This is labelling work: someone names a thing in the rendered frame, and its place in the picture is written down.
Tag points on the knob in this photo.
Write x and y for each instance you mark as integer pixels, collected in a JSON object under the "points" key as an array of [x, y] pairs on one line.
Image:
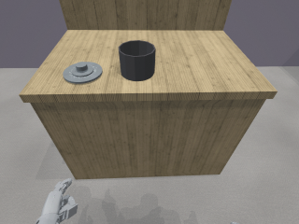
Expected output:
{"points": [[81, 66]]}

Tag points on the lid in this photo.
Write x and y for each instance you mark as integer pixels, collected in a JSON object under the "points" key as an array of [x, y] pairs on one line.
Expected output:
{"points": [[72, 75]]}

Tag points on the left robot hand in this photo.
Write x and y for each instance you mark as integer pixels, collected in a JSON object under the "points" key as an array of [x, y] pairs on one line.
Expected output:
{"points": [[65, 207]]}

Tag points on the pot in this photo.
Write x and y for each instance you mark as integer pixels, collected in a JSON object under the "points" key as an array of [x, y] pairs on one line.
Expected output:
{"points": [[137, 60]]}

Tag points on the table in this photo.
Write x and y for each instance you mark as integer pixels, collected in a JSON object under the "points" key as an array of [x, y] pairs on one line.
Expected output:
{"points": [[187, 119]]}

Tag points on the robot left forearm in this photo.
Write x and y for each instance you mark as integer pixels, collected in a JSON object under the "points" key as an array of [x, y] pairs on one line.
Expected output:
{"points": [[49, 218]]}

